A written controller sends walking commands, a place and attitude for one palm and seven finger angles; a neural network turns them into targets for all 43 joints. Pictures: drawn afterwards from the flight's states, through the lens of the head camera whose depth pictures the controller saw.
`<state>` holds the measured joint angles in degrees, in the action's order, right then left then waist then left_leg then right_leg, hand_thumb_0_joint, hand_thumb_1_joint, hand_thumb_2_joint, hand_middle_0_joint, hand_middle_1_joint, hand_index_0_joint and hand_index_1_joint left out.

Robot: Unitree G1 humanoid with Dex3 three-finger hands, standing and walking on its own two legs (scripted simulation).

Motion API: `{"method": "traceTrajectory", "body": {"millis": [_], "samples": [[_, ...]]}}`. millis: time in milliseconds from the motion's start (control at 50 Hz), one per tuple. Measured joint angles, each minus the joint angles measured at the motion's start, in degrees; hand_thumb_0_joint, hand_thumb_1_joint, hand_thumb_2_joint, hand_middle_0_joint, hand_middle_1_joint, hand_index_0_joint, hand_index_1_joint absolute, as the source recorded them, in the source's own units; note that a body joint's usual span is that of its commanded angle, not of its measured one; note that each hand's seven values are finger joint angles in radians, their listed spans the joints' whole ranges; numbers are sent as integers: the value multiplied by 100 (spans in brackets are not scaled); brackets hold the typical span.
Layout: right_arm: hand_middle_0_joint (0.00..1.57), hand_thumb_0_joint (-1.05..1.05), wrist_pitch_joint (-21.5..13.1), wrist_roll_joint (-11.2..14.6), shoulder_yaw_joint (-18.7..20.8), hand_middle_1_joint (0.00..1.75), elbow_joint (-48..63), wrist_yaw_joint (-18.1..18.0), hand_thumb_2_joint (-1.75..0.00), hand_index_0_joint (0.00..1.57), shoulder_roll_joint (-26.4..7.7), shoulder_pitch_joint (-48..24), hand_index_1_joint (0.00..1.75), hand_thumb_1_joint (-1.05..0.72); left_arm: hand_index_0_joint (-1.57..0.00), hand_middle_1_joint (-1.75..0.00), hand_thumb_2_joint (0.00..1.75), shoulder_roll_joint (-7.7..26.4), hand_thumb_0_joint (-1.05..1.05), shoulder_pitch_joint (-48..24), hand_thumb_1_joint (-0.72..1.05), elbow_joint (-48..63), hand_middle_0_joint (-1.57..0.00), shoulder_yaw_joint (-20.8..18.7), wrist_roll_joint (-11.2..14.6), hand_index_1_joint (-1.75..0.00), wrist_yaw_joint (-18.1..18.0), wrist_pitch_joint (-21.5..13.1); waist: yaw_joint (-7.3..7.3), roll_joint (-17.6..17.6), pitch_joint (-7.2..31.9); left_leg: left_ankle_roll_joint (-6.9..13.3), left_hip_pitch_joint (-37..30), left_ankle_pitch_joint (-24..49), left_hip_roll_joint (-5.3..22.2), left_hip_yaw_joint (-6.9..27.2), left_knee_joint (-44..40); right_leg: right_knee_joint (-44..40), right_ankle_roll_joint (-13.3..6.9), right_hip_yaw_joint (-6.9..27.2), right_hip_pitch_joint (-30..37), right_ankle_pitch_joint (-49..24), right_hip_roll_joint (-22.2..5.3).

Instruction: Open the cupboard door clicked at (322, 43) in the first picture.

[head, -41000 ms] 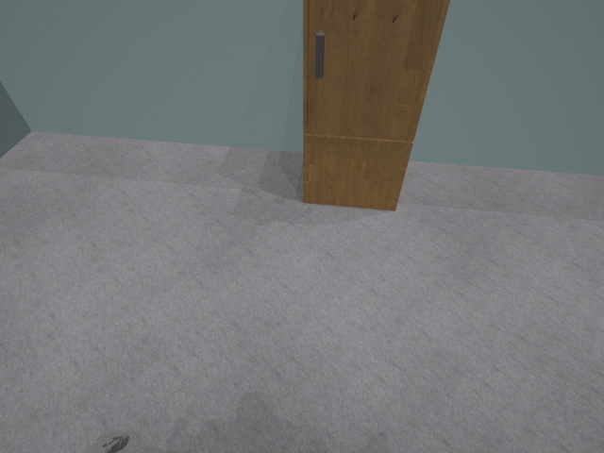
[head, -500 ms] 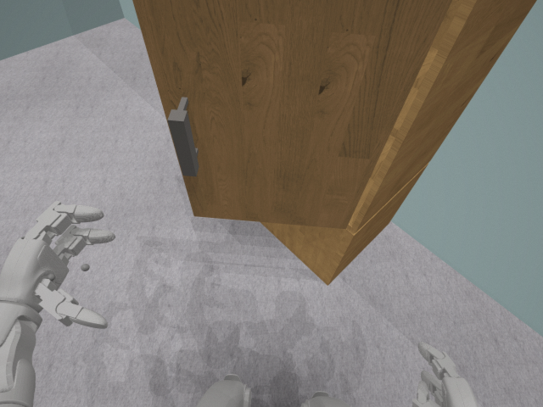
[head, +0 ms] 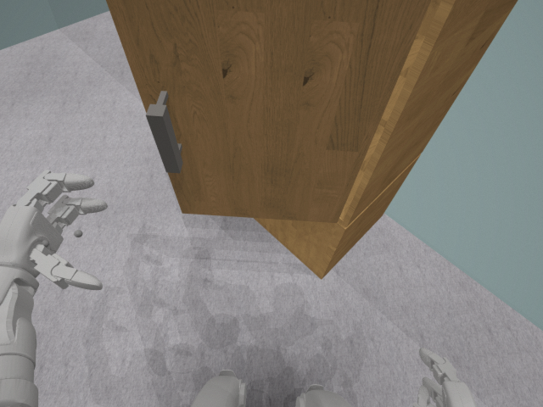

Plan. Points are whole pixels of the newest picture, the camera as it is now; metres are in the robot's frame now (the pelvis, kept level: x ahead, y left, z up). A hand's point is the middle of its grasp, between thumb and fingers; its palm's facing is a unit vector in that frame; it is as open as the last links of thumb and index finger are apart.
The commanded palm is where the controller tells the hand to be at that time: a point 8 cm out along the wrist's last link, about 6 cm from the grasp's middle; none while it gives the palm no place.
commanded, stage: move the hooked fingers beside the handle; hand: left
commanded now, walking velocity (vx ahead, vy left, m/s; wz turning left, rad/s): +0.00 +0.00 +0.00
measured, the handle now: (169, 133) +0.54 +0.21 +0.04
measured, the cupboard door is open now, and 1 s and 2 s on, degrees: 42 42 42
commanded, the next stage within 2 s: none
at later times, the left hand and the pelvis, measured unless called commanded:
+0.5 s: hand (90, 192) +0.40 +0.29 +0.06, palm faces -0.01 -1.00 -0.01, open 14.0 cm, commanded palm +0.38 +0.33 +0.05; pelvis +0.00 +0.02 +0.00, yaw -1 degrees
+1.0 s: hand (112, 157) +0.47 +0.28 +0.05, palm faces -0.01 -1.00 -0.01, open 14.0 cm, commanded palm +0.46 +0.32 +0.05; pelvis +0.00 +0.03 -0.01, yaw -2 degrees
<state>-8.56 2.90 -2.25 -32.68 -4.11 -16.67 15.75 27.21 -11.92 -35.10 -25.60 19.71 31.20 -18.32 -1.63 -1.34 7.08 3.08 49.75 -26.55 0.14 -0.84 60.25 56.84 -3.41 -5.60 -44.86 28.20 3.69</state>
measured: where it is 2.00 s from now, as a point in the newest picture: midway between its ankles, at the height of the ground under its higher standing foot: outside the picture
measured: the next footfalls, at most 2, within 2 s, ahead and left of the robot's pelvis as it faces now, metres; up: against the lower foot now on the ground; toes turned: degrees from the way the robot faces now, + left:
none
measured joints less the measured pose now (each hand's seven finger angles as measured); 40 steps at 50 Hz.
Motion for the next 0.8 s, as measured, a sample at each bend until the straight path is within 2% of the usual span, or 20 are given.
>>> {"method": "traceTrajectory", "body": {"millis": [300,500,680,800], "samples": [[20,1,252,-26,33,30,-123,35,-90,20,-24,247,30,-90,-30,-120,30,182,-1,-1030,-50,-987,-30,-26,-299,-120,-112,-150,-174,26,-11,98,279,-14,-16,-75,75,55,92,68,-281,-19,-25],[20,1,496,-66,31,30,-120,115,-90,20,21,363,30,-90,-30,-120,30,243,-1,-1356,-49,-1288,-30,-96,-410,-120,-209,-222,-265,8,71,184,288,-20,-19,-156,13,-48,185,156,-292,-67,-29],[20,0,652,-107,24,30,-186,135,-90,20,4,366,30,-90,-30,-120,30,282,-1,-2001,-50,-1836,-30,111,-589,-120,-344,-409,-265,12,5,235,498,0,-72,-99,129,19,237,86,-445,-78,-83],[20,0,766,-142,-22,30,-265,125,-90,20,7,316,30,-90,-30,-120,30,364,-1,-2586,-50,-2346,-30,148,-784,-120,-454,-494,-374,47,-5,246,674,10,-84,-81,210,93,250,60,-608,-83,-97]]}}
